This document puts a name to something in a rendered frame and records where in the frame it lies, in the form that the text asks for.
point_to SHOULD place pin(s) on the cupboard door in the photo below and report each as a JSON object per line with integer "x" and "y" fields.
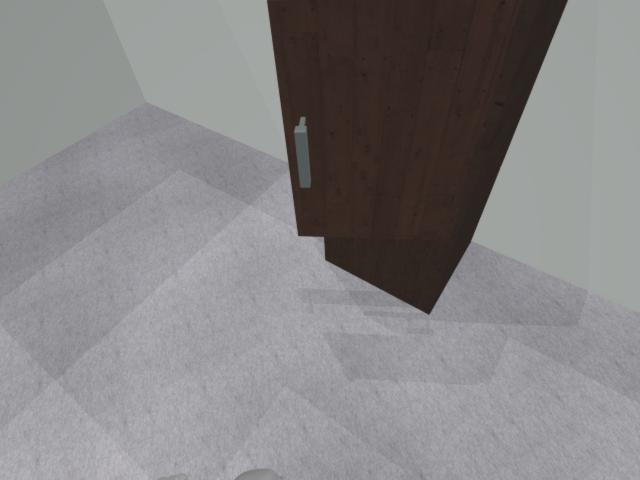
{"x": 395, "y": 94}

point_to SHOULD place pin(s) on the handle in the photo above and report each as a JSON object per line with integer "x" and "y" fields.
{"x": 301, "y": 142}

